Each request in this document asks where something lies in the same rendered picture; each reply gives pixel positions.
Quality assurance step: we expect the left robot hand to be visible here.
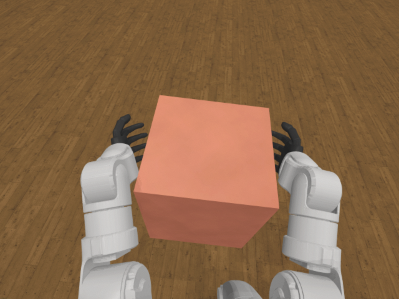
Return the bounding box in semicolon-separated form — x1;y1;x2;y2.
111;114;148;163

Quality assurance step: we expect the right robot upper arm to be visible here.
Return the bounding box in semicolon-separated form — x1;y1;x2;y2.
269;270;343;299

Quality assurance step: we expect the right robot thigh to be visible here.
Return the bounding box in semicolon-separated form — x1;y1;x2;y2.
217;280;262;299

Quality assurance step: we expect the carton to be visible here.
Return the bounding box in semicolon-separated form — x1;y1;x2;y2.
133;95;279;248

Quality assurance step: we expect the robot left forearm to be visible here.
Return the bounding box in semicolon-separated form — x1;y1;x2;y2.
78;143;139;299

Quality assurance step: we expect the robot right forearm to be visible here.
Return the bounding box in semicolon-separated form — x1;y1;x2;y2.
278;151;345;299

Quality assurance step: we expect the right robot hand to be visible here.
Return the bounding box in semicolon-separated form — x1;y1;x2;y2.
271;122;303;174

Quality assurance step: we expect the left robot upper arm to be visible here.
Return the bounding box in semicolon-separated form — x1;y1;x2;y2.
79;261;152;299

